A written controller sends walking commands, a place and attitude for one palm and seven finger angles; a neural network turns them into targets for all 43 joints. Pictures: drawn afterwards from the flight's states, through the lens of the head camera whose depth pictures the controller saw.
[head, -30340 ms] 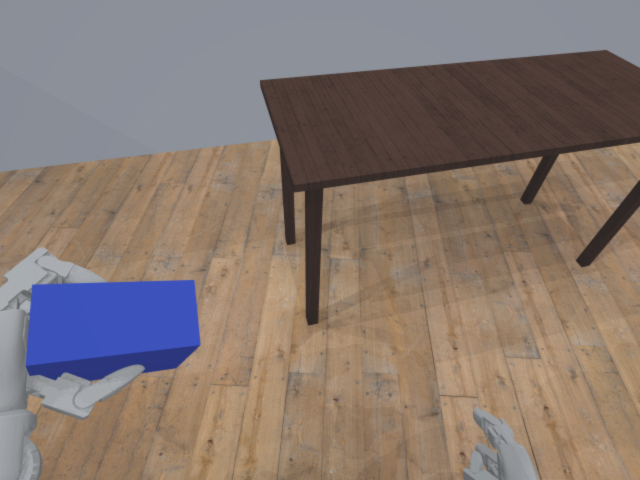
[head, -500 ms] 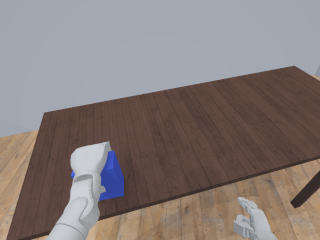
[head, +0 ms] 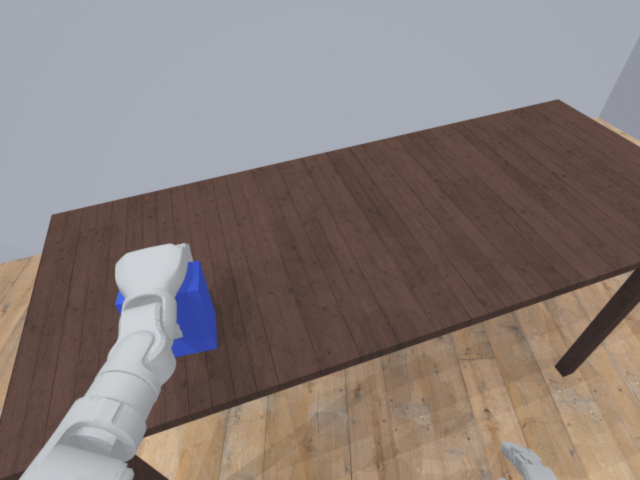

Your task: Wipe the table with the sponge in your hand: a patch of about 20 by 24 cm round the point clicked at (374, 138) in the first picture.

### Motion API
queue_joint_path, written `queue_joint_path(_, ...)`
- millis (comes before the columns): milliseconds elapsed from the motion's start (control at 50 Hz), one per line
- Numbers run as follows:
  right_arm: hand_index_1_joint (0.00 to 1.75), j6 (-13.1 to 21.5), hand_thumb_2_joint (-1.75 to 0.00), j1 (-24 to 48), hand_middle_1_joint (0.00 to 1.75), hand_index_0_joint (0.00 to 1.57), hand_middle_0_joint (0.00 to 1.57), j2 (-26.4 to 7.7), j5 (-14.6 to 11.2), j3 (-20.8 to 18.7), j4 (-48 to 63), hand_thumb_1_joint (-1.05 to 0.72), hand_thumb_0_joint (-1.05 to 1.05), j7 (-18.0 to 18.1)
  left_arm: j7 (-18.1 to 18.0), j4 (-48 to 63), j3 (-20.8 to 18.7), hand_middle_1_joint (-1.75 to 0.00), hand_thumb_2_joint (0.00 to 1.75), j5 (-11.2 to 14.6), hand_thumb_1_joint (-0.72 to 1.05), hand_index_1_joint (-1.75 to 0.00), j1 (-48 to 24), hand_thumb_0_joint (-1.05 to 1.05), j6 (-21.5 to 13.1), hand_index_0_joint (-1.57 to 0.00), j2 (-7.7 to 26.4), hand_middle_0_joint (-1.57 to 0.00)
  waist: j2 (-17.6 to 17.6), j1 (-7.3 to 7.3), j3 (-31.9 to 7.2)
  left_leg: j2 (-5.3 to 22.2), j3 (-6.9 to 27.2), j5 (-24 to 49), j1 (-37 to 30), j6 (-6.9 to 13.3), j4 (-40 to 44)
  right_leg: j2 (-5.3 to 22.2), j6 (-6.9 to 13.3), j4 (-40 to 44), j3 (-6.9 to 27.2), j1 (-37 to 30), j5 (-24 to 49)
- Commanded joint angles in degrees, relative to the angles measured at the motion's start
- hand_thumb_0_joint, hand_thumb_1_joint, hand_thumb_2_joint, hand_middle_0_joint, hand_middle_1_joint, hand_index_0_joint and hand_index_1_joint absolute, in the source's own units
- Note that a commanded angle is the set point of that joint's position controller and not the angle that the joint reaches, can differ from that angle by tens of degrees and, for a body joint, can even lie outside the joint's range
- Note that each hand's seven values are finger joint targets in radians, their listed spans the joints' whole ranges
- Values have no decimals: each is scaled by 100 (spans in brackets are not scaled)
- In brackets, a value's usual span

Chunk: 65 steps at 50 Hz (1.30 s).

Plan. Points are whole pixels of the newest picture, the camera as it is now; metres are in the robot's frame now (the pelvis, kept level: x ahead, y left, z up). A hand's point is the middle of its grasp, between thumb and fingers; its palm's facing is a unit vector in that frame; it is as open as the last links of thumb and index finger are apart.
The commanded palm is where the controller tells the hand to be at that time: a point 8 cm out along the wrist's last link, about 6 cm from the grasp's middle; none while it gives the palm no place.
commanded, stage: wipe forward along the middle lane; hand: left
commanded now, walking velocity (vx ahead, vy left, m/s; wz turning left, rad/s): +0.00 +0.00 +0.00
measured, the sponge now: (176, 321) +0.34 +0.26 -0.02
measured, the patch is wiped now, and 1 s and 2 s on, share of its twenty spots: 1.00 1.00 1.00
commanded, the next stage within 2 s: slide back across to the first lane in 0.80 s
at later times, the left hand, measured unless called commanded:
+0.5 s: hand (164, 267) +0.40 +0.28 +0.04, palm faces -0.11 +0.02 -0.99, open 10.3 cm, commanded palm +0.39 +0.28 +0.07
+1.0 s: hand (160, 245) +0.44 +0.30 +0.04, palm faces -0.12 +0.01 -0.99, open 10.3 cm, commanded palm +0.42 +0.30 +0.08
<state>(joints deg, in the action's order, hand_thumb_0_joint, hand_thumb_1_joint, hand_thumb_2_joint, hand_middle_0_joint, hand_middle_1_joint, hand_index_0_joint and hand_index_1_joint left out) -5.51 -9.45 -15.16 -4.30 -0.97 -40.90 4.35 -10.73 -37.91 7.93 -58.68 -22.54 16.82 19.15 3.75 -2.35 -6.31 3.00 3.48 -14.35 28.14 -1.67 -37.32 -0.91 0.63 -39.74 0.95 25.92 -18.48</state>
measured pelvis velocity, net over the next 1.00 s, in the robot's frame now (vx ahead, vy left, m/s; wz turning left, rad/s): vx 0.01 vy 0.02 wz -0.02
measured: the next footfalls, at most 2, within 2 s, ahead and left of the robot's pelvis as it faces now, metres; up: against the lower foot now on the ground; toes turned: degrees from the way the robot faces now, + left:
none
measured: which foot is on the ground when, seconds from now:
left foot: down 0.00-1.00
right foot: down 0.00-1.00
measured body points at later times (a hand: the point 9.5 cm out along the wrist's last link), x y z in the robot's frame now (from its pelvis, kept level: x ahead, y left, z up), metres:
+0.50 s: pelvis +0.00 +0.00 -0.01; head +0.03 -0.03 +0.44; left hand +0.40 +0.28 +0.09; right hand +0.12 -0.27 -0.14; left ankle +0.06 +0.17 -0.72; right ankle +0.02 -0.11 -0.72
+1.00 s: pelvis +0.01 +0.02 -0.01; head +0.07 +0.01 +0.44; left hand +0.44 +0.30 +0.09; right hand +0.10 -0.25 -0.14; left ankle +0.06 +0.17 -0.72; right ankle +0.02 -0.11 -0.72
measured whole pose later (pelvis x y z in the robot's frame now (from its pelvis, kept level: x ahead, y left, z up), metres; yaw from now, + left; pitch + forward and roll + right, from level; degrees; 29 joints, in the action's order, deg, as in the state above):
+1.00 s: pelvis +0.01 +0.02 -0.01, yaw -1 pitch +13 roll -1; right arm -5.7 -14.1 -15.0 -3.8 -1.4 -42.2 2.4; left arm -12.2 -59.3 1.3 -61.0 -41.5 10.8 27.6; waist 3.0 2.4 -7.9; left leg 3.3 3.5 -16.5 38.7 -2.3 -41.9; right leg -1.5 -0.6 -40.7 1.6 35.0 -18.7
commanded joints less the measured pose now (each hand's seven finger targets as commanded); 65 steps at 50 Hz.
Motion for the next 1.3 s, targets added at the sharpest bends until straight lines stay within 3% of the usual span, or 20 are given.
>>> queue_joint_path(0,30,278,-90,698,30,20,20,-636,28,-215,837,-90,0,17,-282,-70,-349,-160,130,-193,10,-160,-1377,0,26,-120,1113,-120,-920,110,-577,-409,-460,-458,-372,319,342,-100,151,1180,-20,157,-278)
queue_joint_path(40,30,268,-90,641,30,20,20,-681,42,-229,790,-90,0,17,-317,-158,-639,-160,130,-191,10,-160,-1508,0,-17,-120,1451,-120,-917,91,-606,-394,-425,-440,-303,307,355,-112,158,1184,20,125,-240)
queue_joint_path(120,30,290,-90,534,30,20,20,-675,25,-204,734,-90,0,46,-350,-419,-546,-160,130,-184,10,-160,-1985,0,-142,-120,1536,-120,-936,239,-465,-390,-477,-687,-140,340,300,-65,93,1234,44,309,-585)
queue_joint_path(140,30,286,-90,492,30,20,20,-700,34,-216,696,-90,0,56,-371,-498,-815,-160,130,-210,10,-160,-2051,0,-171,-120,1844,-120,-898,189,-518,-396,-431,-684,-98,323,317,-96,123,1225,82,279,-626)
queue_joint_path(180,30,309,-90,365,30,20,20,-664,25,-219,701,-90,0,40,-380,-576,-462,-160,130,-241,10,-160,-2303,0,-231,-120,1510,-120,-845,302,-622,-387,-455,-672,-101,347,270,-87,99,1136,-18,351,-510)
queue_joint_path(240,30,294,-90,326,30,20,20,-706,31,-219,649,-90,0,33,-411,-832,-797,-160,130,-199,10,-160,-2367,0,-242,-120,1889,-120,-824,235,-805,-358,-411,-542,-44,341,251,-101,113,1101,25,238,-301)
queue_joint_path(300,30,309,-90,209,30,20,20,-710,21,-206,637,-90,0,28,-393,-969,-569,-160,130,-202,10,-160,-2695,0,-286,-120,1799,-120,-720,382,-845,-356,-441,-557,-1,356,183,-82,81,1071,7,313,-256)
queue_joint_path(400,30,281,-90,42,30,20,20,-722,37,-230,614,-90,0,-17,-376,-1158,-572,-160,130,-228,10,-160,-2738,0,-351,-120,1789,-120,-784,420,-1055,-334,-437,-294,26,364,89,-92,78,971,-24,226,244)
queue_joint_path(520,30,272,-90,-117,30,20,20,-769,36,-227,546,-90,0,-23,-373,-1357,-625,-160,130,-244,10,-160,-3108,0,-394,-120,1992,-120,-780,533,-1043,-327,-436,-272,126,381,55,-102,61,952,-45,318,330)
queue_joint_path(540,30,266,-90,-138,30,20,20,-785,41,-243,510,-90,0,-23,-376,-1391,-863,-160,130,-230,10,-160,-3144,0,-415,-120,2219,-120,-735,488,-1117,-317,-416,-197,140,373,52,-108,79,931,-26,242,430)
queue_joint_path(620,30,251,-90,-248,30,20,20,-787,43,-241,499,-90,0,-51,-349,-1515,-576,-160,130,-322,10,-160,-3341,0,-403,-120,2028,-120,-565,586,-1121,-318,-429,-158,90,374,22,-121,85,880,-87,429,460)
queue_joint_path(740,30,202,-90,-399,30,20,20,-815,71,-272,431,-90,0,-85,-361,-1656,-894,-160,130,-287,10,-160,-3363,0,-451,-120,2270,-120,-666,551,-1501,-305,-420,241,129,372,-86,-148,104,732,-106,213,1095)
queue_joint_path(780,30,199,-90,-455,30,20,20,-807,68,-287,429,-90,0,-105,-368,-1696,-674,-160,130,-305,10,-160,-3385,0,-437,-120,2058,-120,-669,626,-1360,-312,-453,140,119,379,-100,-147,79,764,-147,351,977)
queue_joint_path(860,30,179,-90,-510,30,20,20,-841,78,-285,389,-90,0,-118,-396,-1764,-747,-160,130,-310,10,-160,-3583,0,-429,-120,2190,-120,-643,649,-1381,-305,-433,142,125,381,-100,-171,96,734,-182,433,911)
queue_joint_path(900,30,166,-90,-513,30,20,20,-830,71,-298,415,-90,0,-130,-399,-1759,-715,-160,130,-365,10,-160,-3546,0,-417,-120,2148,-120,-588,621,-1431,-305,-436,168,83,371,-76,-173,106,713,-210,466,866)
queue_joint_path(960,30,133,-90,-511,30,20,20,-827,71,-320,461,-90,0,-141,-425,-1543,-1065,-160,130,-360,10,-160,-3323,0,-461,-120,2525,-120,-417,420,-1853,-330,-446,456,-82,379,-68,-176,139,646,-192,87,1179)
queue_joint_path(1020,30,121,-90,-417,30,20,20,-832,48,-305,499,-90,0,-156,-437,-1443,-1092,-160,130,-359,10,-160,-3261,0,-407,-120,2589,-120,-539,429,-1640,-316,-466,331,-104,381,53,-170,111,756,-225,67,1023)
queue_joint_path(1100,30,124,-90,-322,30,20,20,-812,32,-309,547,-90,0,-182,-439,-1140,-1144,-160,130,-481,10,-160,-3296,0,-339,-120,2733,-120,-108,333,-1634,-323,-412,468,-407,376,167,-187,175,757,-300,77,907)
queue_joint_path(1220,30,120,-90,-204,30,20,20,-838,19,-271,609,-90,0,-187,-298,-1182,-1193,-160,130,-468,10,-160,-2953,0,-234,-120,2832,-120,-207,276,-1365,-329,-392,394,-462,369,319,-189,188,871,-355,-15,764)
queue_joint_path(1280,30,127,-90,-217,30,20,20,-839,27,-293,646,-90,0,-194,-194,-984,-1202,-160,130,-483,10,-160,-2758,0,-307,-120,2812,-120,-40,222,-1538,-330,-379,631,-657,370,316,-195,223,853,-369,-119,954)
